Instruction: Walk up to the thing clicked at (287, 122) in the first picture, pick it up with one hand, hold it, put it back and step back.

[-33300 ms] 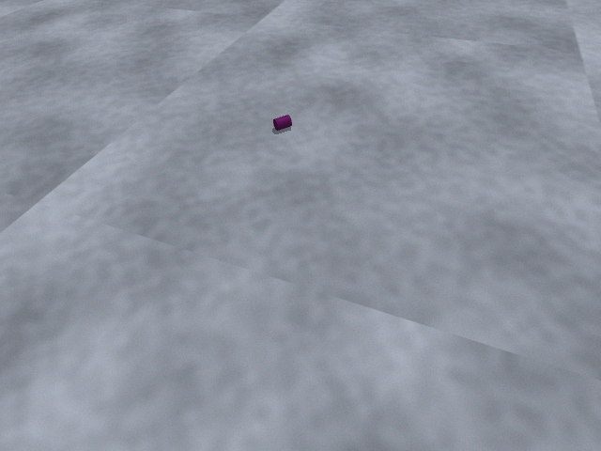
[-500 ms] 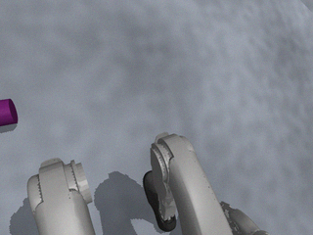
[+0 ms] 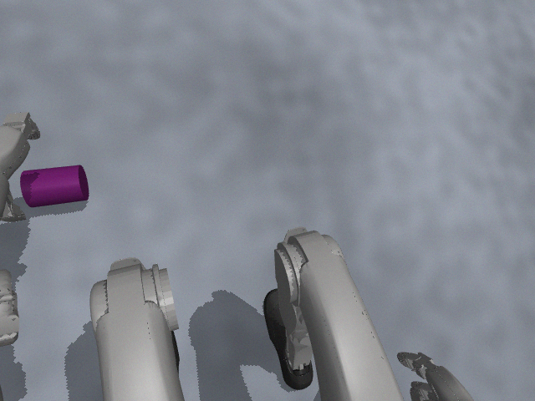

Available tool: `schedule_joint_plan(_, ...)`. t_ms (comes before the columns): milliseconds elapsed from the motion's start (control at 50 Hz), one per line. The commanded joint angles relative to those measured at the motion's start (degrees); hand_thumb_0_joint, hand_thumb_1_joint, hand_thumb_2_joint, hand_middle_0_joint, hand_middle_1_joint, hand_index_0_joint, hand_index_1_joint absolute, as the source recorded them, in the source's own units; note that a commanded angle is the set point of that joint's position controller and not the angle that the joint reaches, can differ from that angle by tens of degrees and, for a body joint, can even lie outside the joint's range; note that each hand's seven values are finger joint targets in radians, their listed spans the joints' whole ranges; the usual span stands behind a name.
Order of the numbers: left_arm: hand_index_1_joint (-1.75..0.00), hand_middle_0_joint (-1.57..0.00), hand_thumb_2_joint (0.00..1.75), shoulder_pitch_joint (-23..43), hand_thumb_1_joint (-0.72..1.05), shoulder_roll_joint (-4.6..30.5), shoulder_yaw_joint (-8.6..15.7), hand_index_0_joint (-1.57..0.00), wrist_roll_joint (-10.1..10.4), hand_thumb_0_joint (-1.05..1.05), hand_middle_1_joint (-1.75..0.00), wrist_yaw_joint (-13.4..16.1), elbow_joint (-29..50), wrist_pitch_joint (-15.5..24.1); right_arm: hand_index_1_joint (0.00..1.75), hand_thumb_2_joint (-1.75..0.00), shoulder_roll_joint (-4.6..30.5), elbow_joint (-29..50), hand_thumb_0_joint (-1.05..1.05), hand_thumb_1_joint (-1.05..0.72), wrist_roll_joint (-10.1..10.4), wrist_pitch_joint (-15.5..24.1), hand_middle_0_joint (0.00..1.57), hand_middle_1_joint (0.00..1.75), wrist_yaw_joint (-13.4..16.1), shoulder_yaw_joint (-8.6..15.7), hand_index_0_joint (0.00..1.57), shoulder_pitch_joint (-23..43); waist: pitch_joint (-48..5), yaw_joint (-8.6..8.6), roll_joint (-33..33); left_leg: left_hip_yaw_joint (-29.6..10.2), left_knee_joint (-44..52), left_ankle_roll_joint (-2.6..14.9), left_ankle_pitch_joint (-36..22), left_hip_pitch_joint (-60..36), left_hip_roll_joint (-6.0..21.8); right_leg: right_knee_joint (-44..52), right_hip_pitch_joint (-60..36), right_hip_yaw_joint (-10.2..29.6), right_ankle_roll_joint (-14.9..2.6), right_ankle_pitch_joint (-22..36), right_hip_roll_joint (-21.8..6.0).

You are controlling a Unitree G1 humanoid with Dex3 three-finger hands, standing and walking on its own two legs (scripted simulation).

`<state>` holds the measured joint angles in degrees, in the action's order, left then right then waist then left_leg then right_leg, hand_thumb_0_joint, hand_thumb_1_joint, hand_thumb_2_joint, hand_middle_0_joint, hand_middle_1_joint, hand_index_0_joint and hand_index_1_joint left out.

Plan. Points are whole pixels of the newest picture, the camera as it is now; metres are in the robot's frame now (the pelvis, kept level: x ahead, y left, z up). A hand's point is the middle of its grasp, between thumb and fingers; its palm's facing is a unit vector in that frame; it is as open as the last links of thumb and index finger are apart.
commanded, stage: withdraw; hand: left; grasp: from above
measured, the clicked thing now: (56, 185) +0.50 +0.32 -0.31
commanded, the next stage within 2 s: home in 0.12 s
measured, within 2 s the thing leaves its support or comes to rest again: neither
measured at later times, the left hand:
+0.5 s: hand out of the picture +0.46 +0.32 -0.10, palm faces -0.36 -0.21 -0.91, open 11.2 cm
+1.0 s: hand out of the picture +0.29 +0.26 +0.11, palm faces -0.05 -0.85 -0.52, open 7.4 cm
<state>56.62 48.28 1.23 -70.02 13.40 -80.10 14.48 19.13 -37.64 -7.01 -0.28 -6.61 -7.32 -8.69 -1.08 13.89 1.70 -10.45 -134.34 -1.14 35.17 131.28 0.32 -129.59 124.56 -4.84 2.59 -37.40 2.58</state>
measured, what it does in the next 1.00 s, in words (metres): rises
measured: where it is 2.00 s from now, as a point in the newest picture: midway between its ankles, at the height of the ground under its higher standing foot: (231, 373)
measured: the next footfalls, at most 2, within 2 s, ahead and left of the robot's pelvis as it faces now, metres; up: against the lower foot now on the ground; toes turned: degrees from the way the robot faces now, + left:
none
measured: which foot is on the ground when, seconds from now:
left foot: down 0.00-1.00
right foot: down 0.00-1.00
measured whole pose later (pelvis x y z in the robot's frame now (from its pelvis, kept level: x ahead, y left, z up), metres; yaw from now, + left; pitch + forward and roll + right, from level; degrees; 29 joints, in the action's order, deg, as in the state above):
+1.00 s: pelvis +0.03 +0.00 +0.22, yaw +7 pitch +26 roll -5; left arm 2.8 21.3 1.3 -14.2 3.6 -18.0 -13.1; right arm 13.5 -32.1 2.2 3.2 1.5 -0.5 -3.9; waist -11.2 3.4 -1.6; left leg -5.4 -95.2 -0.7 33.8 88.1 1.2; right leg -92.3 83.3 -2.5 1.8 -35.7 0.3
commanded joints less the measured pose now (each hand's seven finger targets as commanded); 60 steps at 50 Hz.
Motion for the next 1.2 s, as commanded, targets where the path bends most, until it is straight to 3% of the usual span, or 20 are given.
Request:
schedule_joint_plan(0, -0.93, -0.12, 0.93, 24.51, -0.45, 17.58, 5.17, -0.13, -2.13, 0.00, -0.94, 7.55, 8.65, 1.48, 0.30, -0.89, 12.69, 0.65, 0.00, -0.89, -1.40, 0.59, 0.20, 0.30, 0.92, 3.53, 0.20, -9.99, -38.70, 1.23, -23.26, 5.89, 11.81, 1.58, -2.98, -30.69, 0.21, 10.93, -12.81, -4.81, -5.15, 6.46, 1.33)
schedule_joint_plan(60, -0.89, -0.16, 0.90, 24.68, -0.42, 19.09, 6.95, -0.16, -3.21, 0.00, -0.90, 9.89, 9.13, -0.27, 0.30, -0.90, 13.23, 0.69, 0.00, -0.90, -1.69, 1.13, 0.20, 0.30, 0.98, 4.42, 0.20, -10.09, -40.84, 0.65, -26.62, 6.09, 12.29, 1.30, -3.31, -33.52, 0.26, 9.85, -11.08, -5.62, -5.18, 7.31, 1.02)
schedule_joint_plan(120, -0.85, -0.20, 0.86, 21.64, -0.37, 16.72, 6.32, -0.20, -3.01, 0.00, -0.85, 9.89, 8.63, -2.33, 0.30, -0.90, 13.13, 0.14, 0.00, -0.90, -1.51, 1.68, 0.20, 0.30, 0.83, 5.25, 0.20, -10.78, -41.25, 0.58, -27.20, 6.22, 13.15, 1.28, -3.18, -33.83, 0.14, 9.76, -10.23, -5.83, -5.23, 7.71, 0.58)
schedule_joint_plan(160, -0.83, -0.21, 0.85, 21.42, -0.36, 15.12, 5.24, -0.22, -1.92, 0.00, -0.84, 8.85, 10.13, -3.53, 0.30, -0.90, 12.66, -0.02, 0.00, -0.90, -1.12, 1.74, 0.20, 0.30, 0.65, 5.65, 0.20, -11.87, -43.13, 1.16, -26.53, 6.29, 13.26, 1.59, -3.88, -33.95, 0.12, 10.60, -12.02, -5.54, -5.05, 8.88, 0.69)
schedule_joint_plan(200, -0.82, -0.22, 0.83, 19.97, -0.34, 13.73, 4.55, -0.23, -0.82, 0.00, -0.83, 7.76, 12.00, -4.92, 0.30, -0.90, 12.33, -0.36, 0.00, -0.90, -0.66, 1.84, 0.20, 0.30, 0.49, 6.34, 0.20, -12.68, -44.79, 0.32, -26.43, 6.66, 13.63, 1.73, -5.09, -34.55, 0.07, 11.14, -13.18, -5.30, -5.01, 10.18, 0.62)
schedule_joint_plan(240, -0.68, -0.25, 0.93, 16.83, -0.18, 11.97, 4.16, -0.22, 0.68, 0.00, -0.67, 6.50, 11.47, -6.09, 0.30, -0.89, 12.44, -0.51, 0.00, -0.88, -0.14, 1.76, 0.20, 0.30, 0.42, 6.93, 0.20, -13.36, -42.99, 0.29, -23.97, 6.65, 14.21, 1.82, -5.19, -33.57, -0.08, 12.33, -13.37, -5.24, -5.04, 9.98, 0.49)
schedule_joint_plan(280, -0.57, -0.23, 0.87, 15.35, -0.02, 12.37, 5.39, -0.21, 2.49, 0.00, -0.56, 5.19, 15.18, -6.92, 0.30, -0.90, 12.29, -0.15, 0.00, -0.89, 0.44, 1.37, 0.20, 0.30, 0.41, 7.33, 0.20, -13.97, -44.21, -0.59, -22.66, 6.67, 14.90, 2.00, -5.81, -33.83, -0.28, 13.34, -14.79, -4.89, -5.01, 10.31, 0.40)
schedule_joint_plan(320, -0.47, -0.20, 0.80, 12.25, 0.14, 11.63, 6.27, -0.19, 4.61, 0.00, -0.46, 3.75, 18.44, -7.86, 0.30, -0.90, 11.52, 0.08, 0.00, -0.89, 1.24, 1.01, 0.20, 0.30, 0.29, 8.13, 0.20, -13.91, -47.80, -2.78, -22.94, 7.16, 16.13, 2.01, -8.14, -36.36, -0.42, 14.13, -17.61, -4.29, -5.14, 11.82, 0.31)
schedule_joint_plan(380, -0.35, -0.19, 0.77, 7.49, 0.38, 9.67, 7.25, -0.18, 9.12, 0.00, -0.34, 1.37, 24.90, -9.23, 0.30, -0.90, 10.26, 1.00, 0.00, -0.90, 2.89, 0.18, 0.20, 0.30, 0.05, 9.60, 0.20, -13.77, -51.56, -5.27, -21.88, 7.67, 19.07, 2.30, -10.27, -39.60, -0.38, 16.76, -21.46, -3.04, -4.95, 13.20, 0.25)
schedule_joint_plan(460, -0.28, -0.19, 0.82, -0.72, 0.70, 4.73, 7.74, -0.19, 17.62, 0.00, -0.28, -2.24, 36.68, -11.26, 0.30, -0.90, 8.85, 2.52, 0.00, -0.90, 4.90, -0.51, 0.20, 0.30, 0.49, 11.32, 0.20, -12.36, -52.02, -6.92, -18.07, 6.91, 24.09, 2.70, -8.79, -41.86, -0.27, 21.38, -25.64, -2.14, -4.55, 12.38, 0.06)
schedule_joint_plan(500, -0.30, -0.20, 0.89, -6.95, 0.86, 0.65, 6.79, -0.20, 22.02, 0.00, -0.30, -4.30, 38.19, -12.78, 0.30, -0.90, 8.17, 3.21, 0.00, -0.90, 5.54, -0.67, 0.20, 0.30, 0.97, 11.70, 0.20, -10.66, -47.69, -6.81, -15.15, 6.08, 26.89, 2.84, -6.00, -41.21, -0.13, 23.65, -26.17, -1.95, -4.44, 10.51, 0.08)
schedule_joint_plan(580, -0.30, -0.20, 0.90, -14.25, 0.90, -4.81, 4.17, -0.20, 30.33, 0.00, -0.30, -8.14, 49.11, -15.25, 0.30, -0.90, 6.78, 5.02, 0.00, -0.90, 6.39, -0.56, 0.20, 0.30, 2.34, 12.00, 0.20, -7.55, -43.79, -7.28, -11.82, 6.26, 32.02, 3.23, -2.34, -43.34, 0.41, 29.97, -31.15, -0.75, -4.24, 7.96, 0.03)
schedule_joint_plan(640, -0.30, -0.20, 0.90, -20.47, 0.90, -7.00, 4.19, -0.20, 35.84, 0.00, -0.30, -9.49, 55.66, -16.74, 0.30, -0.90, 6.24, 6.78, 0.00, -0.90, 7.20, -0.10, 0.20, 0.30, 3.51, 11.99, 0.20, -5.16, -41.82, -8.29, -10.86, 6.13, 36.55, 3.09, -0.24, -46.13, 0.74, 33.70, -34.85, -0.28, -4.04, 6.23, -0.26)
schedule_joint_plan(660, -0.30, -0.20, 0.90, -21.95, 0.90, -7.39, 4.82, -0.20, 37.27, 0.00, -0.30, -9.59, 57.71, -17.15, 0.30, -0.90, 6.44, 7.02, 0.00, -0.90, 7.46, 0.10, 0.20, 0.30, 3.94, 11.92, 0.20, -4.94, -41.61, -8.62, -10.98, 5.39, 38.46, 2.92, 0.35, -48.12, 0.90, 34.36, -35.53, -0.24, -4.11, 5.94, -0.41)
schedule_joint_plan(720, -0.30, -0.20, 0.90, -24.82, 0.90, -10.51, 3.57, -0.20, 41.53, 0.00, -0.30, -9.82, 63.85, -18.78, 0.30, -0.90, 5.92, 7.82, 0.00, -0.90, 8.06, 1.14, 0.20, 0.30, 5.28, 11.57, 0.20, -2.81, -39.48, -8.41, -12.29, 4.35, 43.38, 2.40, 0.72, -53.67, 1.18, 37.39, -37.43, -0.04, -4.12, 5.85, -0.81)
schedule_joint_plan(780, -0.30, -0.20, 0.90, -31.55, 0.90, -12.16, 4.93, -0.20, 45.31, 0.00, -0.30, -9.36, 66.46, -20.42, 0.30, -0.90, 5.39, 8.67, 0.00, -0.90, 8.55, 2.66, 0.20, 0.30, 6.55, 11.38, 0.20, -1.10, -39.06, -9.29, -12.64, 4.04, 47.03, 1.97, -1.20, -58.80, 1.17, 40.13, -41.07, 0.41, -4.12, 7.09, -1.11)
schedule_joint_plan(900, -0.30, -0.20, 0.91, -42.53, 0.90, -18.11, 3.54, -0.20, 54.66, 0.00, -0.30, -8.56, 72.56, -24.50, 0.30, -0.90, 3.55, 10.55, 0.00, -0.90, 9.06, 5.16, 0.20, 0.30, 8.68, 10.57, 0.20, 1.31, -33.24, -8.17, -9.09, 5.53, 53.93, 2.47, -0.58, -63.75, 0.65, 50.74, -51.23, 2.33, -3.76, 5.69, -1.33)
schedule_joint_plan(940, -0.30, -0.20, 0.91, -46.53, 0.90, -17.46, 5.32, -0.20, 57.71, 0.00, -0.30, -8.22, 75.24, -26.01, 0.30, -0.90, 3.29, 11.74, 0.00, -0.90, 9.25, 5.92, 0.20, 0.30, 9.43, 10.39, 0.20, 1.94, -33.67, -9.22, -9.35, 5.71, 56.69, 2.43, -0.74, -67.30, 0.58, 53.65, -54.95, 2.75, -3.74, 5.65, -1.31)
schedule_joint_plan(980, -0.30, -0.20, 0.90, -49.39, 0.90, -19.49, 4.28, -0.20, 60.74, 0.00, -0.30, -8.01, 77.73, -27.38, 0.30, -0.90, 2.53, 12.30, 0.00, -0.90, 9.29, 6.60, 0.20, 0.30, 10.07, 9.85, 0.20, 2.13, -31.53, -8.81, -8.62, 5.59, 59.81, 2.34, -0.32, -70.09, 0.67, 56.82, -57.84, 3.00, -3.68, 5.20, -1.31)
schedule_joint_plan(1180, -0.30, -0.20, 0.90, -65.66, 0.90, -26.35, 4.85, -0.20, 70.18, 0.00, -0.30, -7.50, 85.77, -34.13, 0.30, -0.90, 0.09, 13.42, 0.00, -0.90, 9.28, 9.80, 0.20, 0.30, 14.91, 7.35, 0.20, -1.99, -23.65, -9.25, -7.74, 5.54, 73.07, 1.63, -10.37, -84.27, 0.72, 70.30, -73.98, 2.44, -3.40, 13.86, -1.23)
